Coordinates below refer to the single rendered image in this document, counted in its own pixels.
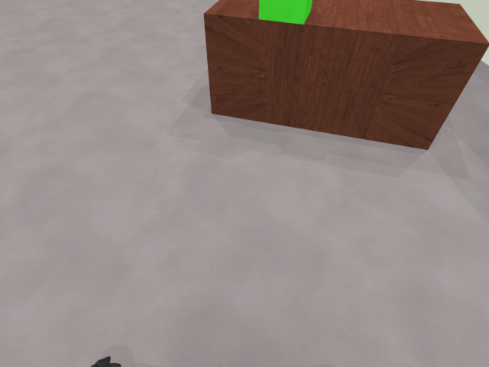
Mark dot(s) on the pedestal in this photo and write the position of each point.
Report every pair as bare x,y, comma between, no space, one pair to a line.
380,70

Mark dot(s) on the carton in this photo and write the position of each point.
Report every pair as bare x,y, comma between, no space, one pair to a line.
289,11

